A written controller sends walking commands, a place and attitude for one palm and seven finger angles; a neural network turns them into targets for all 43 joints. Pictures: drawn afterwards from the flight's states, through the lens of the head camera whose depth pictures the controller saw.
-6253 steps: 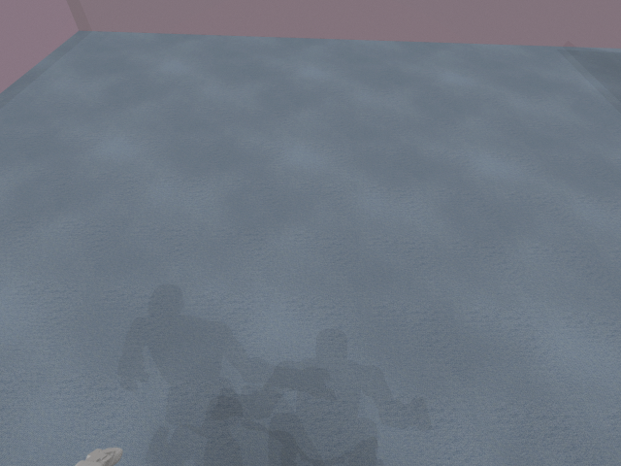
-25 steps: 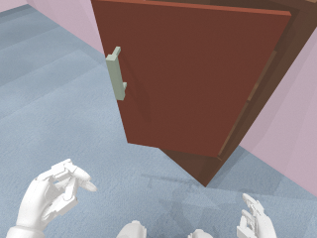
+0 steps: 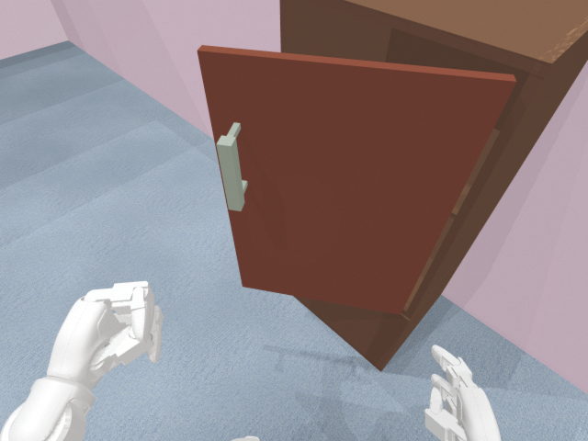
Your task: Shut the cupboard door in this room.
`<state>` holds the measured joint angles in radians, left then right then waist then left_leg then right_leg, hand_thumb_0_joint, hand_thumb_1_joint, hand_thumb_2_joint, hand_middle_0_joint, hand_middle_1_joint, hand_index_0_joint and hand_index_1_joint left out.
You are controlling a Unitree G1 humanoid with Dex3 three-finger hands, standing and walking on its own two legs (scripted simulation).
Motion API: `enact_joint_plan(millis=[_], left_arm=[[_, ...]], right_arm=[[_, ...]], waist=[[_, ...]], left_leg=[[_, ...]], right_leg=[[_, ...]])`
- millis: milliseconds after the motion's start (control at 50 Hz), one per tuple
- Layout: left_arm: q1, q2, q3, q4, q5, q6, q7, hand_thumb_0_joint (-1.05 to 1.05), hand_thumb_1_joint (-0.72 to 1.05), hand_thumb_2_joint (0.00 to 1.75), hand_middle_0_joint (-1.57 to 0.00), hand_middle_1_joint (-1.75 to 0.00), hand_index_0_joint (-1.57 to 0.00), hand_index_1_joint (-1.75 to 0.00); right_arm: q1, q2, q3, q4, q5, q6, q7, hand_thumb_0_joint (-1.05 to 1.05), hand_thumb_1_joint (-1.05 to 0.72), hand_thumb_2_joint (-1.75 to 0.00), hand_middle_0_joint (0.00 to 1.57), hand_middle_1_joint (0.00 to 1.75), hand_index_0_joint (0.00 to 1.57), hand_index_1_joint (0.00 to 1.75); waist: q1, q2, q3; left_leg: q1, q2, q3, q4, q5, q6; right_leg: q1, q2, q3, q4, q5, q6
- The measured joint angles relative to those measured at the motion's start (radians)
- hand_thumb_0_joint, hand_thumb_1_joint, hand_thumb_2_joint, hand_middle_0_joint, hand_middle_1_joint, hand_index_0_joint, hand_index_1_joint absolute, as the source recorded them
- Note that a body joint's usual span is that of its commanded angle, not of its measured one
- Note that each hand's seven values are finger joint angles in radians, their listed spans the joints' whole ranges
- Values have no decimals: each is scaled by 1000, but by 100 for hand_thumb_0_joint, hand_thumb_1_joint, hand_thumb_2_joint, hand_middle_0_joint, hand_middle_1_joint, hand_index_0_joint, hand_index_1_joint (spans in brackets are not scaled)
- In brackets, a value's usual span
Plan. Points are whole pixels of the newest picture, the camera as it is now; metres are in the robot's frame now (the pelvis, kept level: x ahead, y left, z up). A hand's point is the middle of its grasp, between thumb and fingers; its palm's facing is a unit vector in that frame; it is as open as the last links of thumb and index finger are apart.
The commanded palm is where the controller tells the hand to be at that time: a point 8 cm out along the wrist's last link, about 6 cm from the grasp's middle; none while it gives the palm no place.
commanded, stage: raise the hand and make a fist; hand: left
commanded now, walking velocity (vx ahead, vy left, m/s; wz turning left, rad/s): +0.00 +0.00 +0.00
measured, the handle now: (235, 167) +0.49 +0.14 +0.11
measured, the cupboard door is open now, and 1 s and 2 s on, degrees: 33 33 33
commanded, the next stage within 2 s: bring the fist close to the handle in 0.50 s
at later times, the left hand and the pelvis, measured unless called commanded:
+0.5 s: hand (159, 321) +0.23 +0.18 +0.11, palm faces -0.09 -0.99 -0.05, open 3.1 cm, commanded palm +0.20 +0.23 +0.11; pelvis +0.00 -0.01 +0.01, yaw +0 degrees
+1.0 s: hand (189, 275) +0.28 +0.16 +0.11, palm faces -0.12 -0.99 -0.03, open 3.1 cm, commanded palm +0.27 +0.21 +0.11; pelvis +0.00 -0.01 +0.01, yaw -1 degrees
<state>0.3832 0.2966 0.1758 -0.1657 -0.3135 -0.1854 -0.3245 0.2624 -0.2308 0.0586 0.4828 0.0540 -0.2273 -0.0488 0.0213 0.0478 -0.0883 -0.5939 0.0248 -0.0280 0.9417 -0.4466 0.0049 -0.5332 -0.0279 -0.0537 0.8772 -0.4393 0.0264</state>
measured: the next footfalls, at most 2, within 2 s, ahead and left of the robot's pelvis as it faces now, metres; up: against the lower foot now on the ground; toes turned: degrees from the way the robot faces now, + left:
none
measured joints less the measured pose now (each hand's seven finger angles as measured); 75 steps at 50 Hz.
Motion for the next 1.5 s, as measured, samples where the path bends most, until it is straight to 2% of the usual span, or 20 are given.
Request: enact_joint_plan(millis=[240, 460, 660, 800, 980, 1260, 1500], left_arm=[[-78, 1, 33, 66, -23, 49, -36, 2, 90, 90, -130, -150, -130, -150], [-62, -12, 25, 66, -12, 11, -26, 2, 90, 90, -130, -150, -130, -150], [-73, -13, 18, 78, -14, 17, -33, 2, 90, 90, -130, -150, -130, -150], [-194, -22, -4, 154, 0, 20, -20, 2, 90, 90, -131, -150, -130, -150], [-331, -25, -12, 265, 20, 42, 5, 2, 90, 90, -131, -150, -130, -150], [-524, -55, -56, 421, 74, 28, 79, 2, 90, 90, -131, -150, -130, -150], [-683, -58, -41, 600, 96, 3, 112, 2, 90, 90, -130, -150, -130, -150]], right_arm=[[16, -32, -14, 40, 5, -18, -8, 1, -90, -90, 21, 30, 20, 30], [13, -41, -32, 46, 3, -26, -8, 1, -91, -90, 21, 30, 20, 30], [3, -32, -21, 45, 3, -25, -12, 1, -91, -90, 21, 30, 20, 30], [-5, -34, -12, 65, 2, -20, -20, 1, -90, -90, 21, 30, 20, 30], [4, -32, -15, 74, 0, 5, -16, 1, -90, -90, 21, 30, 20, 30], [4, -35, -27, 105, -3, 47, -2, 1, -91, -90, 21, 30, 20, 30], [11, -29, -34, 119, -8, 103, 14, 1, -91, -90, 21, 30, 20, 30]], waist=[[-8, 4, 14], [-5, -5, 27], [-4, 5, 31], [-2, 7, 42], [-20, -1, 41], [-31, -11, 53], [-45, -13, 42]], left_leg=[[72, -1, 8, -85, 34, -7], [83, 1, 8, -97, 39, -15], [82, 2, 4, -94, 41, -18], [75, -3, 0, -91, 46, -17], [86, -4, 18, -118, 58, -14], [83, -7, 30, -137, 67, -14], [79, 0, 37, -151, 68, -21]], right_leg=[[60, 0, 6, -65, 25, -6], [64, 2, 7, -62, 23, -14], [64, 3, 3, -59, 23, -16], [58, -1, -1, -55, 26, -15], [56, -3, 17, -68, 36, -13], [43, -6, 29, -75, 41, -13], [30, 2, 36, -78, 41, -19]])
